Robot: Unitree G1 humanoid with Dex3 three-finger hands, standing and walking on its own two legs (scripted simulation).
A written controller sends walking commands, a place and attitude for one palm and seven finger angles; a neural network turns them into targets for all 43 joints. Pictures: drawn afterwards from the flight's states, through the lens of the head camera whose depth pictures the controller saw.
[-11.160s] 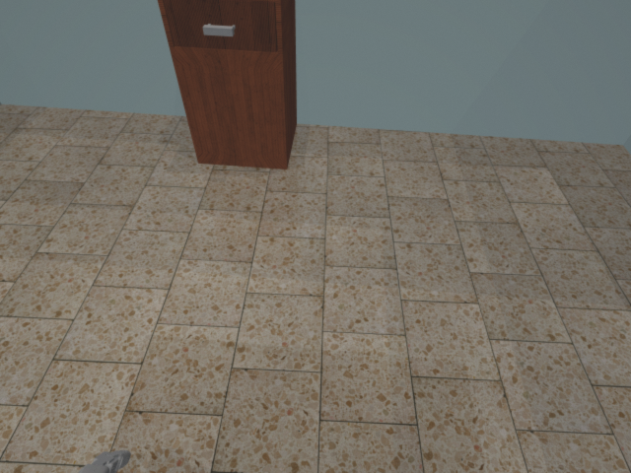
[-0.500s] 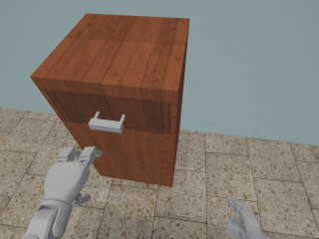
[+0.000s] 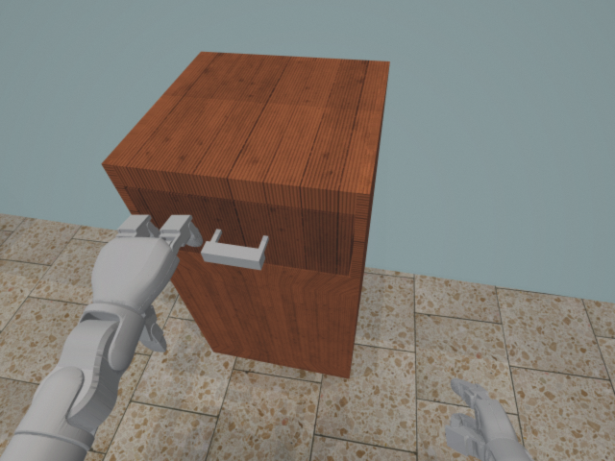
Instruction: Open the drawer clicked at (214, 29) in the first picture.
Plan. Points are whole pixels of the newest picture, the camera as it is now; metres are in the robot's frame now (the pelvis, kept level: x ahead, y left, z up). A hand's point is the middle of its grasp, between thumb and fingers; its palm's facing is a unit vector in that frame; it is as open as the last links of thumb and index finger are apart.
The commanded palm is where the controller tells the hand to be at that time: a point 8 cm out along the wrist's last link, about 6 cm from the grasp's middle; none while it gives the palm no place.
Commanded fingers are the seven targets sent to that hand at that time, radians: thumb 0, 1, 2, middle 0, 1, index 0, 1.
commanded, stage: raise the hand with hooked fingers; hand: left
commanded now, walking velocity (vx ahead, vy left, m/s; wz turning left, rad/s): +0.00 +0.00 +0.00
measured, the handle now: (237, 246) +0.48 +0.21 -0.08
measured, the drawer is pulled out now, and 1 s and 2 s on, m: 0.00 0.00 0.00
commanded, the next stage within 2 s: move the hooked fingers above the handle in 0.48 s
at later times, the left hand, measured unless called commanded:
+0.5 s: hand (133, 290) +0.28 +0.26 +0.09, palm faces +0.08 -0.08 -0.99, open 13.8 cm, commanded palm +0.25 +0.26 +0.14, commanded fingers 0.00 -0.50 0.30 -0.30 -1.20 -0.30 -1.20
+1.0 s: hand (166, 272) +0.33 +0.24 +0.06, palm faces +0.00 -0.08 -1.00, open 13.8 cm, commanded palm +0.30 +0.24 +0.11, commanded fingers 0.00 -0.50 0.30 -0.30 -1.20 -0.30 -1.20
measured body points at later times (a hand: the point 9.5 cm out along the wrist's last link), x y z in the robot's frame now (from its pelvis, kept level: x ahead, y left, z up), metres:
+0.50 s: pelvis -0.02 +0.01 +0.00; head +0.01 -0.01 +0.45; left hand +0.27 +0.26 +0.14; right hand +0.15 -0.21 -0.12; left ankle -0.05 +0.06 -0.73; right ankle +0.00 -0.09 -0.73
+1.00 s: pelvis -0.02 +0.00 +0.00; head +0.03 -0.02 +0.45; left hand +0.32 +0.25 +0.11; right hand +0.15 -0.24 -0.12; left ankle -0.05 +0.06 -0.73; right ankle +0.00 -0.09 -0.73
